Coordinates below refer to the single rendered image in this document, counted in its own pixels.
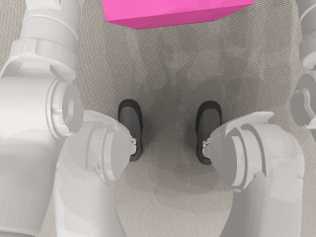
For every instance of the robot right upper arm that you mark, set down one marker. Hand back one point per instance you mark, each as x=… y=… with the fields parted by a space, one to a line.
x=303 y=102

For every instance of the carton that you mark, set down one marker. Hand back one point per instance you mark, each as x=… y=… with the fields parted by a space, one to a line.
x=147 y=14

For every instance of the right robot forearm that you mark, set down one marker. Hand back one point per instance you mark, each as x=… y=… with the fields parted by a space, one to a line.
x=307 y=19

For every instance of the robot left upper arm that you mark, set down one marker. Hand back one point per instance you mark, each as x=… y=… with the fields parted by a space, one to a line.
x=37 y=114

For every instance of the robot left foot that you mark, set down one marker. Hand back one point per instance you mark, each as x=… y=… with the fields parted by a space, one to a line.
x=130 y=115

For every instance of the robot left shin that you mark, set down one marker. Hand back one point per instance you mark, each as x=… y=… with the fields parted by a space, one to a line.
x=123 y=133

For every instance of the left robot forearm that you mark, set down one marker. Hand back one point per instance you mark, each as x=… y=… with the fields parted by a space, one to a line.
x=48 y=39

